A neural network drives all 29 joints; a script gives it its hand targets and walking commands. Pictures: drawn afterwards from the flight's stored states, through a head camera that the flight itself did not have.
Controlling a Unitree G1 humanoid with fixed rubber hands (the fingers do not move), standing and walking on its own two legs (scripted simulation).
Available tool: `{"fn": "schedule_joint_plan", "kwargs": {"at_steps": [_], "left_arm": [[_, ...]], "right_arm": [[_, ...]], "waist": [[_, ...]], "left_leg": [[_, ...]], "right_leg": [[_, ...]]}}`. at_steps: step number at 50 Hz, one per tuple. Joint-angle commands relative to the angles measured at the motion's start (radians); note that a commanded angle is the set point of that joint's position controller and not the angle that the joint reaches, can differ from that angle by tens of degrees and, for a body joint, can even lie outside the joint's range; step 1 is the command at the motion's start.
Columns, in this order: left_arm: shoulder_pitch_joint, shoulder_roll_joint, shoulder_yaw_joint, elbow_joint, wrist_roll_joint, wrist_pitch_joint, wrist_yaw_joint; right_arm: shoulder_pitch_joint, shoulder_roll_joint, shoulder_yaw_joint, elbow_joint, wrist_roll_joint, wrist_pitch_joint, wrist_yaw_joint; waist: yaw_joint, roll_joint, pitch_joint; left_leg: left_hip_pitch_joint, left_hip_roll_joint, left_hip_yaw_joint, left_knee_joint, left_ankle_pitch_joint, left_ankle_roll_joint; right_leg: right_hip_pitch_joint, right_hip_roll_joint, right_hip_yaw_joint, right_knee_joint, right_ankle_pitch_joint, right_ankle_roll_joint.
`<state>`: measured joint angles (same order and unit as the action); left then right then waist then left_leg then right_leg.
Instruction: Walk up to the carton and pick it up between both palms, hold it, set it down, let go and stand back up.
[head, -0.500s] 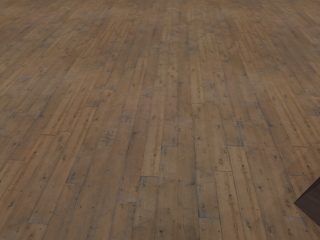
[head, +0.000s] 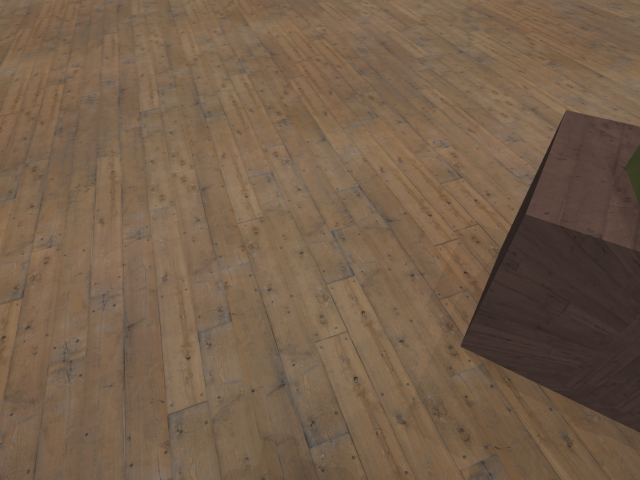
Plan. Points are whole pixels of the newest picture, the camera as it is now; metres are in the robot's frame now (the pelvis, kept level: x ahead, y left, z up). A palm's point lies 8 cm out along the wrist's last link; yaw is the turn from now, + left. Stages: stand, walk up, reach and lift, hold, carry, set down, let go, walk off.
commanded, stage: walk up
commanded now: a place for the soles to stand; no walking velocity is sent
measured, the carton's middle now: out of the picture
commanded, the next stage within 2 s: none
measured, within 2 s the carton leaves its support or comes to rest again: neither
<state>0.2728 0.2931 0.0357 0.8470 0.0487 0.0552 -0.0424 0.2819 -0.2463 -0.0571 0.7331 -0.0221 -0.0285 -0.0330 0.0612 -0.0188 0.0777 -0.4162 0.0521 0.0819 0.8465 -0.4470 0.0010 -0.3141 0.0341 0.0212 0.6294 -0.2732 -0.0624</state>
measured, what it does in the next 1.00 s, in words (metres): steps to the right, turning right: left foot, then right foot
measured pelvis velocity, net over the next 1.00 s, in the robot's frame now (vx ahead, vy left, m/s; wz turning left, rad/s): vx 0.20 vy -0.27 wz -0.55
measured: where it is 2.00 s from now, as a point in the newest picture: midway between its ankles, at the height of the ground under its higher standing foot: outside the picture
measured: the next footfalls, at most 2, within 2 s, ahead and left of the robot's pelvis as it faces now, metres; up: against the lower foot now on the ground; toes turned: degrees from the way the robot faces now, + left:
left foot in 0.06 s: +0.12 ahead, +0.12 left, +0.00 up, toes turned +3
right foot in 0.42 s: +0.16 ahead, -0.28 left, +0.00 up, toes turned -22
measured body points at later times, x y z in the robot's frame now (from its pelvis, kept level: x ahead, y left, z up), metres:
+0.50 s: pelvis +0.10 -0.14 -0.02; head +0.11 -0.16 +0.43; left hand +0.31 +0.06 -0.12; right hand +0.04 -0.43 -0.14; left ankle +0.10 +0.07 -0.67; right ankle +0.13 -0.27 -0.73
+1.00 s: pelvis +0.20 -0.27 +0.00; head +0.22 -0.26 +0.45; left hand +0.42 -0.09 -0.13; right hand +0.08 -0.54 -0.10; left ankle +0.30 -0.13 -0.72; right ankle +0.18 -0.43 -0.67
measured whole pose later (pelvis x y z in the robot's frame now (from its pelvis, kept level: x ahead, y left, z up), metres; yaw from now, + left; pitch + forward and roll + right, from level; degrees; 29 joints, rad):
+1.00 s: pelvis +0.20 -0.27 +0.00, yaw -31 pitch -3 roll +2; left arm 0.29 0.32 0.05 0.68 0.05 0.07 -0.09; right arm 0.44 -0.29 -0.03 0.68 -0.06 -0.07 -0.06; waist -0.01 -0.09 0.08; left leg -0.24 0.13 0.16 0.59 -0.28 0.02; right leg -0.57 -0.06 0.07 1.08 -0.33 0.05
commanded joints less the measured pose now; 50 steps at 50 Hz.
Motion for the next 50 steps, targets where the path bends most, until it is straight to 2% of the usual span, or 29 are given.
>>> {"fn": "schedule_joint_plan", "kwargs": {"at_steps": [1, 2, 3, 4, 5, 6, 8, 10, 16, 18, 19, 20, 21, 22, 23, 24, 25, 27, 28, 33, 35, 37, 38, 39, 40, 41, 44, 48, 50], "left_arm": [[-0.103, 0.172, 0.030, -0.127, 0.001, 0.001, -0.015], [-0.110, 0.140, 0.020, -0.146, 0.003, 0.004, -0.021], [-0.065, 0.071, 0.026, -0.184, -0.002, 0.002, -0.024], [-0.069, 0.103, 0.035, -0.204, 0.033, 0.016, -0.015], [-0.090, 0.119, 0.048, -0.220, 0.026, 0.022, -0.013], [-0.063, 0.136, 0.058, -0.209, 0.027, 0.024, -0.016], [0.024, 0.129, 0.061, -0.183, 0.007, 0.024, -0.042], [0.002, 0.092, 0.054, -0.176, -0.005, 0.010, -0.067], [-0.135, 0.040, 0.031, -0.207, -0.019, -0.035, -0.091], [-0.096, 0.045, 0.028, -0.204, -0.022, -0.050, -0.090], [-0.041, 0.052, 0.028, -0.190, -0.017, -0.055, -0.084], [0.053, 0.063, 0.034, -0.170, -0.013, -0.065, -0.075], [0.157, 0.122, 0.053, -0.138, -0.009, -0.075, -0.056], [0.242, 0.279, 0.078, -0.152, -0.014, -0.079, -0.033], [0.215, 0.346, 0.091, -0.158, -0.029, -0.066, -0.017], [0.181, 0.331, 0.083, -0.149, -0.047, -0.057, 0.000], [0.150, 0.294, 0.071, -0.147, -0.042, -0.054, 0.012], [0.044, 0.217, 0.042, -0.160, -0.025, -0.054, 0.014], [0.017, 0.174, 0.026, -0.175, -0.018, -0.058, 0.007], [0.066, 0.155, 0.009, -0.168, -0.004, -0.059, -0.005], [0.033, 0.156, 0.004, -0.182, -0.009, -0.050, -0.013], [-0.013, 0.143, -0.003, -0.199, -0.016, -0.039, -0.021], [-0.006, 0.087, -0.017, -0.218, -0.014, -0.039, -0.023], [0.038, 0.045, -0.022, -0.237, -0.010, -0.036, -0.021], [0.040, 0.122, 0.011, -0.245, 0.007, -0.008, -0.009], [0.031, 0.141, 0.019, -0.260, 0.011, 0.005, -0.006], [0.068, 0.124, 0.030, -0.258, 0.007, 0.004, -0.023], [0.051, 0.064, 0.028, -0.244, -0.004, -0.005, -0.054], [0.018, 0.044, 0.016, -0.257, -0.003, -0.014, -0.065]], "right_arm": [[0.210, -0.067, -0.034, -0.048, 0.001, -0.013, -0.016], [0.275, -0.109, -0.055, -0.053, -0.001, -0.016, -0.023], [0.380, -0.213, -0.045, -0.044, -0.039, -0.023, -0.027], [0.295, -0.250, -0.048, -0.062, -0.050, -0.015, -0.047], [0.198, -0.237, -0.037, -0.074, -0.058, -0.017, -0.063], [0.130, -0.227, -0.030, -0.072, -0.048, -0.028, -0.065], [0.059, -0.198, -0.020, -0.072, -0.045, -0.045, -0.054], [0.084, -0.195, -0.029, -0.051, -0.050, -0.061, -0.048], [0.161, -0.244, -0.057, -0.045, -0.052, -0.075, -0.029], [0.152, -0.270, -0.063, -0.048, -0.049, -0.062, -0.026], [0.144, -0.271, -0.061, -0.051, -0.046, -0.050, -0.024], [0.136, -0.266, -0.058, -0.055, -0.043, -0.035, -0.016], [0.177, -0.208, -0.039, -0.061, -0.046, -0.021, -0.006], [0.140, -0.140, -0.013, -0.132, -0.025, -0.012, 0.011], [0.083, -0.120, 0.002, -0.193, -0.007, -0.002, 0.016], [0.063, -0.143, -0.006, -0.196, -0.007, 0.003, 0.013], [0.095, -0.150, -0.004, -0.180, 0.002, -0.001, 0.012], [0.183, -0.154, 0.000, -0.141, -0.013, -0.013, 0.004], [0.221, -0.153, -0.001, -0.126, -0.018, -0.015, 0.006], [0.141, -0.120, 0.009, -0.180, -0.008, -0.024, 0.004], [0.180, -0.107, 0.010, -0.181, -0.006, -0.034, -0.004], [0.283, -0.129, -0.009, -0.161, -0.012, -0.042, -0.015], [0.375, -0.198, -0.030, -0.149, -0.027, -0.047, -0.024], [0.427, -0.270, -0.048, -0.151, -0.037, -0.044, -0.035], [0.359, -0.295, -0.051, -0.149, -0.030, -0.019, -0.049], [0.297, -0.262, -0.044, -0.158, -0.030, -0.017, -0.057], [0.159, -0.221, -0.026, -0.156, -0.026, -0.043, -0.050], [0.148, -0.214, -0.032, -0.122, -0.041, -0.074, -0.039], [0.136, -0.239, -0.042, -0.121, -0.043, -0.078, -0.032]], "waist": [[-0.099, -0.056, -0.060], [-0.149, 0.011, -0.058], [-0.162, 0.252, -0.139], [-0.129, 0.199, -0.034], [-0.096, 0.129, 0.067], [-0.064, 0.099, 0.080], [-0.019, 0.157, 0.064], [-0.026, 0.174, 0.034], [-0.106, 0.155, 0.016], [-0.088, 0.189, -0.002], [-0.057, 0.177, -0.025], [-0.006, 0.115, -0.056], [0.035, -0.025, -0.115], [0.115, -0.330, -0.116], [0.095, -0.339, -0.122], [0.068, -0.203, -0.075], [0.039, -0.153, -0.052], [-0.033, -0.166, -0.045], [-0.044, -0.160, -0.059], [-0.013, -0.107, -0.006], [-0.044, -0.095, -0.057], [-0.117, -0.058, -0.075], [-0.164, 0.076, -0.116], [-0.159, 0.236, -0.121], [-0.132, 0.159, -0.036], [-0.111, 0.081, 0.047], [-0.053, 0.134, 0.044], [-0.052, 0.126, 0.027], [-0.064, 0.155, -0.003]], "left_leg": [[0.350, -0.046, 0.042, -0.224, 0.217, 0.022], [0.499, 0.015, -0.048, -0.299, 0.160, 0.053], [0.536, 0.299, -0.433, -0.514, -0.187, 0.147], [0.353, 0.504, -0.682, -0.663, -0.419, 0.239], [0.202, 0.525, -0.713, -0.704, -0.456, 0.275], [0.148, 0.495, -0.620, -0.703, -0.432, 0.257], [0.138, 0.380, -0.362, -0.657, -0.296, 0.205], [0.158, 0.330, -0.209, -0.622, -0.132, 0.205], [0.242, 0.306, 0.053, -0.558, 0.069, 0.199], [0.188, 0.311, 0.113, -0.507, 0.080, 0.184], [0.167, 0.310, 0.143, -0.433, 0.124, 0.177], [0.129, 0.289, 0.184, -0.276, 0.161, 0.164], [0.089, 0.227, 0.196, -0.041, 0.225, 0.148], [-0.165, 0.083, 0.188, 0.264, -0.009, 0.067], [-0.312, 0.015, 0.013, 0.355, -0.265, 0.062], [-0.327, 0.051, -0.071, 0.398, -0.211, 0.060], [-0.307, 0.077, -0.084, 0.423, -0.130, 0.063], [-0.169, 0.102, -0.093, 0.371, -0.024, 0.051], [-0.118, 0.080, -0.067, 0.331, 0.009, 0.041], [-0.073, 0.042, -0.033, 0.021, 0.018, 0.027], [0.073, 0.009, -0.009, -0.110, 0.146, 0.049], [0.343, -0.021, 0.007, -0.247, 0.260, 0.070], [0.491, 0.131, -0.216, -0.341, 0.114, 0.122], [0.488, 0.395, -0.603, -0.550, -0.159, 0.221], [0.340, 0.486, -0.729, -0.622, -0.343, 0.303], [0.260, 0.481, -0.706, -0.650, -0.341, 0.315], [0.187, 0.369, -0.407, -0.609, -0.169, 0.262], [0.195, 0.322, -0.198, -0.570, 0.068, 0.248], [0.178, 0.290, -0.107, -0.547, 0.086, 0.227]], "right_leg": [[-0.271, -0.149, 0.226, -0.165, -0.203, -0.105], [-0.428, -0.096, 0.201, -0.068, -0.367, -0.040], [-0.487, 0.031, 0.026, 0.290, -0.358, 0.029], [-0.532, -0.027, 0.065, 0.515, -0.305, 0.085], [-0.529, -0.070, 0.105, 0.589, -0.225, 0.102], [-0.500, -0.091, 0.110, 0.625, -0.163, 0.113], [-0.439, -0.117, 0.086, 0.620, -0.068, 0.129], [-0.400, -0.119, 0.073, 0.594, -0.016, 0.126], [-0.239, -0.160, -0.053, 0.192, -0.013, 0.098], [-0.066, -0.121, -0.105, 0.105, -0.054, 0.075], [0.022, -0.096, -0.136, 0.068, -0.040, 0.066], [0.139, -0.063, -0.145, 0.006, -0.027, 0.051], [0.275, -0.003, -0.148, -0.021, -0.057, 0.040], [0.329, -0.200, 0.252, -0.199, -0.124, -0.065], [0.316, -0.325, 0.606, -0.355, -0.254, -0.150], [0.270, -0.366, 0.617, -0.368, -0.284, -0.169], [0.233, -0.345, 0.547, -0.328, -0.205, -0.190], [0.085, -0.265, 0.370, -0.282, -0.052, -0.170], [0.058, -0.238, 0.314, -0.277, 0.049, -0.170], [0.041, -0.232, 0.258, -0.254, 0.317, -0.188], [-0.010, -0.202, 0.214, -0.192, 0.270, -0.166], [-0.206, -0.140, 0.168, -0.065, 0.042, -0.075], [-0.344, -0.067, 0.122, 0.132, -0.082, -0.009], [-0.437, 0.041, 0.038, 0.462, -0.303, 0.064], [-0.473, 0.025, 0.079, 0.645, -0.296, 0.084], [-0.499, -0.012, 0.101, 0.714, -0.219, 0.111], [-0.432, -0.076, 0.144, 0.641, -0.161, 0.133], [-0.368, -0.121, 0.086, 0.478, -0.046, 0.122], [-0.265, -0.157, 0.028, 0.319, -0.022, 0.100]]}}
